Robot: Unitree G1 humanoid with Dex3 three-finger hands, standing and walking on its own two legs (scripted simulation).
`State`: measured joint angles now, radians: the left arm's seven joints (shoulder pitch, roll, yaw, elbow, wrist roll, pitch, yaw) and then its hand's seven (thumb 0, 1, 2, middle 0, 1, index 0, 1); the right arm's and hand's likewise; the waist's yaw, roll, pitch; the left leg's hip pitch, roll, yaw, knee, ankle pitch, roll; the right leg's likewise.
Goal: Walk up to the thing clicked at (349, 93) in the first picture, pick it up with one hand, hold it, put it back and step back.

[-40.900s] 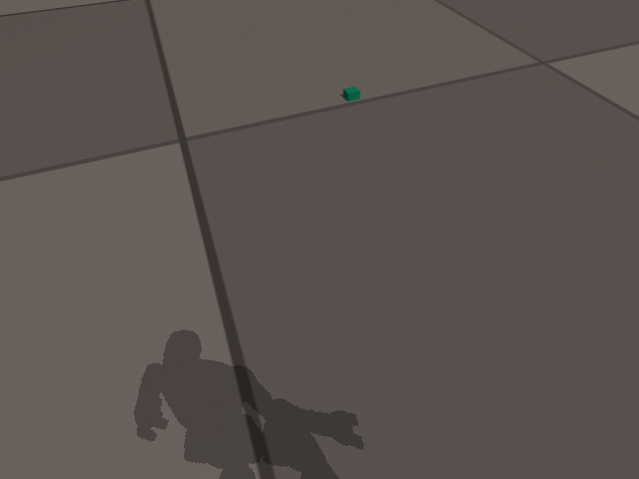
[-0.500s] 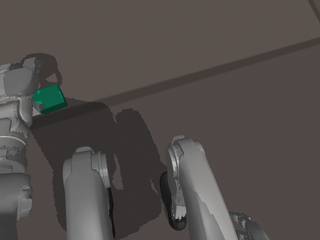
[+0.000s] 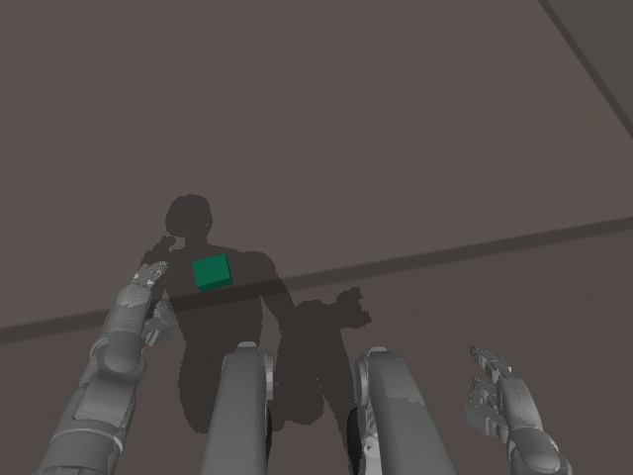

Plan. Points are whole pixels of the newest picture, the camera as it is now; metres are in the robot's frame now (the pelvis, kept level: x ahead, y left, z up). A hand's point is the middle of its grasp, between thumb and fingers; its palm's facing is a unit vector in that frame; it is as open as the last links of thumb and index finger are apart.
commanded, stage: home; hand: left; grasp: from above
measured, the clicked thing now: (213, 273) +0.52 +0.26 -0.52
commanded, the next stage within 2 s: none
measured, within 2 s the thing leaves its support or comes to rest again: neither
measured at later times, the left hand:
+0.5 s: hand (114, 351) +0.24 +0.20 +0.10, palm faces +0.12 -0.97 -0.21, open 7.4 cm
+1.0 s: hand (97, 377) +0.22 +0.19 +0.12, palm faces +0.12 -0.97 -0.20, open 7.4 cm
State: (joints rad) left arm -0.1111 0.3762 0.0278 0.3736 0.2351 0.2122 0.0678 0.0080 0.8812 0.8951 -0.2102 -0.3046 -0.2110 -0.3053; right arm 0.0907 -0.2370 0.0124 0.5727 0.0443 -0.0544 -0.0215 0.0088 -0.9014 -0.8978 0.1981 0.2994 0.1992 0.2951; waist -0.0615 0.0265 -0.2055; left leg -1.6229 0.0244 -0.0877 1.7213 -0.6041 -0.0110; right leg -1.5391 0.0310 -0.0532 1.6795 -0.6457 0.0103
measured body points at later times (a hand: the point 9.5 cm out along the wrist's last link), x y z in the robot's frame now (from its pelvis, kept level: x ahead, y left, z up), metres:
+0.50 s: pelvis +0.07 +0.00 +0.16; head +0.11 +0.02 +0.61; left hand +0.23 +0.25 +0.11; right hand +0.23 -0.23 +0.08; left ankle +0.08 +0.12 -0.51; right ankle +0.06 -0.13 -0.51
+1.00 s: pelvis +0.07 +0.00 +0.17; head +0.09 +0.01 +0.62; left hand +0.21 +0.24 +0.14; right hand +0.26 -0.22 +0.11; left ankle +0.08 +0.12 -0.51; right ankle +0.06 -0.13 -0.51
